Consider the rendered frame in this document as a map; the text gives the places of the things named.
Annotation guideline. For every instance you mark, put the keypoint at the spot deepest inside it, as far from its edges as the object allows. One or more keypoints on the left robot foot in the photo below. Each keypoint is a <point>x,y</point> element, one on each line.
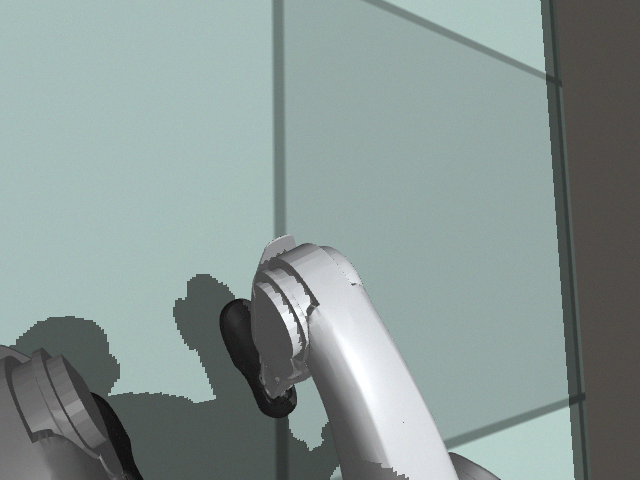
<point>118,438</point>

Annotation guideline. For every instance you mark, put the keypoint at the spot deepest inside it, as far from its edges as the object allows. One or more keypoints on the right robot foot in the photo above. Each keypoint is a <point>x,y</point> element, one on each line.
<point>235,327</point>

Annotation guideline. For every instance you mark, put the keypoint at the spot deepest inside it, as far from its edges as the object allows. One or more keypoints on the right robot hand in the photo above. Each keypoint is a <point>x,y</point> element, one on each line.
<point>468,470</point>

